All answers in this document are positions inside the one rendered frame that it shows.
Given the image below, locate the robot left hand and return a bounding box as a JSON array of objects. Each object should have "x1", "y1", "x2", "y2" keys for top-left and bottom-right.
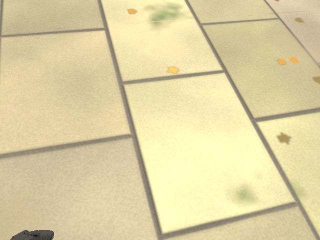
[{"x1": 10, "y1": 230, "x2": 54, "y2": 240}]

